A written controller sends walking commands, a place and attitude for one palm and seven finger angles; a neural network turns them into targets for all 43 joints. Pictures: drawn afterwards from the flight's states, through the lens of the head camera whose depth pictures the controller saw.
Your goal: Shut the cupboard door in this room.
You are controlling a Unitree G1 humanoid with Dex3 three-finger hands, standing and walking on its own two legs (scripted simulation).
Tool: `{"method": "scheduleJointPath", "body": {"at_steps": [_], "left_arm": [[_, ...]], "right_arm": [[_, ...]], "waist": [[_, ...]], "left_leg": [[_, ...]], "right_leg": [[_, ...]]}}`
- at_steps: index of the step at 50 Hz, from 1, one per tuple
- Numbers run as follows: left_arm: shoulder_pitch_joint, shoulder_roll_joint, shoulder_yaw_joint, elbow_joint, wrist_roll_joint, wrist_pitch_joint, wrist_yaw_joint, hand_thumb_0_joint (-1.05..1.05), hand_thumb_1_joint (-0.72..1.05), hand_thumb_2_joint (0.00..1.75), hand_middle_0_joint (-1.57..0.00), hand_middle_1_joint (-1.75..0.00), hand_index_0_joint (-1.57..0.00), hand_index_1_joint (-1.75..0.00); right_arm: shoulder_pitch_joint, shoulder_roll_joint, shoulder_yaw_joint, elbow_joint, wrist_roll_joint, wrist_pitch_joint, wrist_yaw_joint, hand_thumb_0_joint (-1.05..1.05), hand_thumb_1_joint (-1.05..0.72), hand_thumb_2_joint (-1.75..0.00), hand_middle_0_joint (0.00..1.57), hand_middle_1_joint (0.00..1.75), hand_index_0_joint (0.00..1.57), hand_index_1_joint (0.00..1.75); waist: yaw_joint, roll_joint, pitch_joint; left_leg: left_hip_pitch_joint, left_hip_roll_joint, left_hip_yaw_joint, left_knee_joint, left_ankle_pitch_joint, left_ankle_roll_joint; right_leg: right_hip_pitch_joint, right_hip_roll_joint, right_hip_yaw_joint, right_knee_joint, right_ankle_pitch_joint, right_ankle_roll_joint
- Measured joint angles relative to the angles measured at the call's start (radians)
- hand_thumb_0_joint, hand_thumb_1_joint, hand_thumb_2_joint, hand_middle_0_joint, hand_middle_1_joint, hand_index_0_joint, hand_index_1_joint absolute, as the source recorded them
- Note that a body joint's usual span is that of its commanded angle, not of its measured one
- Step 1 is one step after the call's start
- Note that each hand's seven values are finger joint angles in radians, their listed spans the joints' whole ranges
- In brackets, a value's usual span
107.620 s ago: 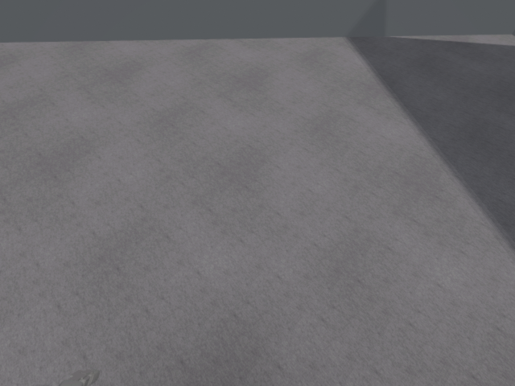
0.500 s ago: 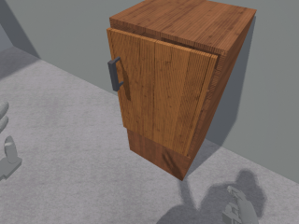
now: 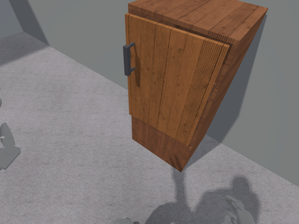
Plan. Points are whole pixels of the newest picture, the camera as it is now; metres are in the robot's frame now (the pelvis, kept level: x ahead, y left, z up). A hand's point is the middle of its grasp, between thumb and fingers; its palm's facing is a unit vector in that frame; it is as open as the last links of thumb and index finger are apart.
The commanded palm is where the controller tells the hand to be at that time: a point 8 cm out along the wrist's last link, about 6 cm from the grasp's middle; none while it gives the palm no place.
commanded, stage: step back with the hand held close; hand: left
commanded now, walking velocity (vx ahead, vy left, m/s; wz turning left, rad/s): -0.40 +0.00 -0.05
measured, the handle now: (130, 59) +0.75 +0.14 +0.03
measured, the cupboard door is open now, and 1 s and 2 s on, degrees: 4 4 4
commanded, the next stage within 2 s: stop stepping back and stand still in 0.56 s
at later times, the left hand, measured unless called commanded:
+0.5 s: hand out of the picture +0.14 +0.28 +0.19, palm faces +0.40 -0.82 -0.41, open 7.4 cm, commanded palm +0.08 +0.32 +0.19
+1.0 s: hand out of the picture +0.05 +0.39 +0.19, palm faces +0.43 -0.86 -0.26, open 7.4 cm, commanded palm -0.04 +0.42 +0.19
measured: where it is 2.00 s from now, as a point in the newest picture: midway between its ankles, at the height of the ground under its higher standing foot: outside the picture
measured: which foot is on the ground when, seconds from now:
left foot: down 0.00-0.74, up 0.76-0.82, down 0.84-1.00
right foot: down 0.00-0.04, up 0.06-0.20, down 0.22-0.84, up 0.86-1.00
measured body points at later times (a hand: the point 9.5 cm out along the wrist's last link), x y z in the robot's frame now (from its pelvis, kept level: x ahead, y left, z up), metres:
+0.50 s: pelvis -0.06 +0.02 +0.00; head -0.07 +0.05 +0.45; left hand +0.11 +0.32 +0.21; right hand +0.09 -0.22 -0.07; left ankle +0.12 +0.08 -0.71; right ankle -0.10 -0.13 -0.72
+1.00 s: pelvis -0.18 +0.12 +0.01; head -0.19 +0.18 +0.45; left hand +0.03 +0.44 +0.20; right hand -0.04 -0.10 -0.06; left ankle +0.01 +0.13 -0.71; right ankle -0.21 +0.00 -0.67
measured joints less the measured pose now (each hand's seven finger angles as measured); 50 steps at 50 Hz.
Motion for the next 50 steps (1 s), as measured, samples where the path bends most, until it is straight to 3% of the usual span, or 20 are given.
{"method": "scheduleJointPath", "body": {"at_steps": [4,8,11,13,15,19,23,27,29,32,35,37,38,40,42,44,45,46,48,50], "left_arm": [[-0.012,0.029,0.027,0.013,0.004,-0.01,-0.009,0.01,0.89,0.9,-0.22,-0.31,-0.21,-0.3],[-0.004,0.062,0.067,0.004,-0.003,-0.022,-0.026,0.01,0.89,0.9,-0.22,-0.31,-0.21,-0.3],[0.033,0.07,0.095,-0.022,-0.023,-0.036,-0.025,0.01,0.89,0.9,-0.22,-0.31,-0.21,-0.3],[0.024,0.037,0.073,-0.018,-0.027,-0.048,-0.025,0.01,0.89,0.9,-0.21,-0.31,-0.21,-0.3],[0.006,0.019,0.029,-0.019,-0.027,-0.042,-0.024,0.01,0.89,0.9,-0.21,-0.31,-0.21,-0.3],[-0.008,0.025,-0.016,-0.016,-0.026,-0.027,-0.034,0.01,0.89,0.9,-0.21,-0.31,-0.21,-0.3],[0.009,0.054,0.007,0.003,-0.029,-0.024,-0.034,0.01,0.88,0.9,-0.22,-0.31,-0.21,-0.3],[0.032,0.069,0.024,-0.008,-0.029,-0.021,-0.023,0.01,0.88,0.9,-0.22,-0.31,-0.21,-0.3],[0.029,0.068,0.023,-0.015,-0.028,-0.02,-0.022,0.01,0.88,0.9,-0.22,-0.31,-0.21,-0.3],[0.0,0.068,0.03,-0.009,-0.031,-0.016,-0.03,0.01,0.89,0.9,-0.22,-0.31,-0.21,-0.3],[-0.01,0.095,0.057,-0.024,-0.045,-0.015,-0.039,0.01,0.89,0.9,-0.22,-0.31,-0.21,-0.3],[0.01,0.107,0.07,-0.057,-0.048,-0.022,-0.037,0.01,0.89,0.9,-0.22,-0.31,-0.21,-0.3],[0.026,0.109,0.068,-0.079,-0.046,-0.023,-0.036,0.01,0.89,0.9,-0.22,-0.31,-0.21,-0.3],[0.077,0.106,0.068,-0.127,-0.035,-0.021,-0.033,0.01,0.89,0.9,-0.22,-0.31,-0.21,-0.3],[0.098,0.08,0.064,-0.148,-0.022,-0.005,-0.026,0.01,0.89,0.9,-0.22,-0.31,-0.21,-0.3],[-0.01,0.048,0.038,-0.09,-0.012,0.021,-0.021,0.01,0.88,0.9,-0.22,-0.31,-0.21,-0.3],[-0.081,0.038,0.03,-0.042,-0.006,0.038,-0.019,0.01,0.88,0.9,-0.22,-0.31,-0.21,-0.3],[-0.143,0.03,0.027,0.002,-0.005,0.059,-0.019,0.01,0.88,0.9,-0.22,-0.31,-0.21,-0.3],[-0.204,0.016,0.024,0.049,-0.016,0.111,-0.024,0.01,0.88,0.9,-0.22,-0.31,-0.21,-0.3],[-0.167,0.011,0.013,0.028,-0.032,0.146,-0.034,0.01,0.89,0.9,-0.21,-0.31,-0.21,-0.3]], "right_arm": [[-0.01,0.007,-0.004,-0.009,0.002,-0.015,-0.009,0.01,-0.91,-0.9,0.2,0.3,0.2,0.3],[-0.001,0.026,-0.006,-0.012,-0.005,-0.037,0.001,0.01,-0.9,-0.9,0.2,0.3,0.2,0.3],[-0.015,0.035,0.001,-0.013,-0.01,-0.05,0.014,0.01,-0.9,-0.9,0.2,0.3,0.2,0.3],[-0.049,0.028,0.001,0.007,-0.014,-0.053,0.015,0.01,-0.9,-0.9,0.2,0.3,0.2,0.3],[-0.063,0.028,0.001,0.024,-0.006,-0.051,0.013,0.01,-0.9,-0.9,0.2,0.3,0.2,0.3],[-0.052,0.037,0.005,0.026,-0.003,-0.035,0.003,0.01,-0.9,-0.9,0.2,0.3,0.2,0.3],[-0.031,0.043,0.005,0.012,-0.011,-0.016,0.002,0.01,-0.9,-0.9,0.2,0.3,0.2,0.3],[-0.002,0.028,0.004,0.013,-0.011,-0.013,0.002,0.01,-0.9,-0.9,0.2,0.3,0.2,0.3],[0.011,0.018,0.002,0.018,-0.009,-0.013,-0.001,0.01,-0.9,-0.9,0.2,0.3,0.2,0.3],[0.005,0.018,-0.009,0.026,-0.013,-0.016,-0.002,0.01,-0.91,-0.9,0.2,0.3,0.2,0.3],[-0.01,0.039,-0.021,0.021,-0.021,-0.026,0.014,0.01,-0.91,-0.9,0.2,0.3,0.2,0.3],[-0.017,0.043,-0.021,0.009,-0.018,-0.039,0.025,0.01,-0.91,-0.9,0.2,0.3,0.2,0.3],[-0.017,0.039,-0.02,0.007,-0.016,-0.043,0.03,0.01,-0.91,-0.9,0.2,0.3,0.2,0.3],[-0.009,0.036,-0.013,0.019,-0.019,-0.038,0.034,0.01,-0.9,-0.9,0.2,0.3,0.2,0.3],[0.012,0.027,0.0,0.022,-0.022,-0.026,0.024,0.01,-0.9,-0.9,0.2,0.3,0.2,0.3],[0.012,0.023,-0.002,0.029,-0.014,-0.038,0.006,0.01,-0.9,-0.9,0.2,0.3,0.2,0.3],[0.006,0.031,-0.003,0.04,-0.01,-0.046,0.003,0.01,-0.9,-0.9,0.2,0.3,0.2,0.3],[0.001,0.043,-0.003,0.049,-0.008,-0.048,0.006,0.01,-0.91,-0.9,0.2,0.3,0.2,0.3],[-0.001,0.071,-0.002,0.048,-0.007,-0.043,0.028,0.01,-0.91,-0.9,0.2,0.3,0.2,0.3],[0.017,0.089,-0.006,0.017,-0.007,-0.035,0.054,0.01,-0.91,-0.9,0.2,0.3,0.2,0.3]], "waist": [[-0.025,0.016,0.009],[-0.035,0.019,-0.02],[-0.008,-0.013,-0.052],[0.016,0.009,-0.031],[0.023,0.015,-0.01],[-0.003,0.007,-0.019],[-0.032,-0.001,-0.045],[-0.036,-0.004,-0.048],[-0.035,-0.001,-0.042],[-0.038,0.012,-0.022],[-0.036,0.005,-0.004],[-0.035,0.003,0.009],[-0.034,0.005,0.017],[0.003,-0.017,0.006],[0.039,-0.025,-0.034],[0.03,-0.005,-0.022],[0.024,-0.002,-0.006],[0.015,-0.003,0.008],[-0.01,-0.009,0.023],[-0.045,-0.004,0.018]], "left_leg": [[-0.008,0.021,-0.005,-0.03,0.099,0.038],[-0.043,0.044,-0.004,-0.056,0.148,0.036],[-0.087,0.043,0.037,-0.076,0.177,0.024],[-0.088,0.067,0.047,-0.093,0.199,0.009],[-0.061,0.071,0.052,-0.12,0.214,-0.005],[-0.038,0.061,0.055,-0.126,0.199,0.007],[-0.052,0.048,0.051,-0.111,0.11,-0.019],[-0.064,0.034,0.043,-0.083,0.05,-0.042],[-0.065,0.029,0.04,-0.091,0.08,-0.024],[-0.059,0.03,0.037,-0.166,0.184,0.017],[-0.059,0.038,0.063,-0.239,0.213,-0.01],[-0.08,0.039,0.085,-0.212,0.141,-0.039],[-0.1,0.036,0.083,-0.15,0.057,-0.063],[-0.108,0.015,0.037,0.078,-0.059,-0.085],[-0.033,0.011,-0.004,0.11,-0.104,-0.065],[-0.031,0.004,-0.002,0.082,0.048,0.009],[-0.025,0.002,0.0,0.069,0.074,0.024],[-0.013,0.0,0.001,0.041,0.086,0.012],[0.025,0.006,0.017,-0.066,0.118,-0.056],[0.049,0.015,0.051,-0.17,0.105,-0.133]], "right_leg": [[-0.018,0.04,0.013,0.078,-0.085,-0.005],[0.049,0.081,0.006,0.138,-0.164,-0.022],[0.143,0.059,0.015,0.003,-0.208,-0.046],[0.138,0.074,0.027,-0.024,-0.202,-0.036],[0.147,0.076,0.031,-0.023,-0.158,-0.025],[0.163,0.065,0.024,-0.011,-0.158,-0.019],[0.157,0.048,0.011,-0.024,-0.15,-0.031],[0.157,0.037,0.015,-0.033,-0.129,-0.005],[0.153,0.034,0.013,-0.027,-0.133,0.0],[0.12,0.056,0.01,0.021,-0.239,-0.03],[0.113,0.078,-0.023,0.031,-0.312,-0.071],[0.119,0.071,-0.034,-0.009,-0.251,-0.074],[0.118,0.06,-0.043,-0.007,-0.201,-0.064],[0.104,0.017,-0.039,0.037,-0.163,-0.061],[0.074,-0.019,-0.034,0.099,-0.197,-0.042],[0.042,-0.008,-0.01,0.208,-0.28,-0.026],[0.027,0.012,0.01,0.285,-0.304,-0.022],[0.013,0.035,0.021,0.356,-0.318,-0.022],[0.011,0.078,-0.001,0.428,-0.332,-0.029],[0.067,0.109,-0.076,0.342,-0.366,-0.054]]}}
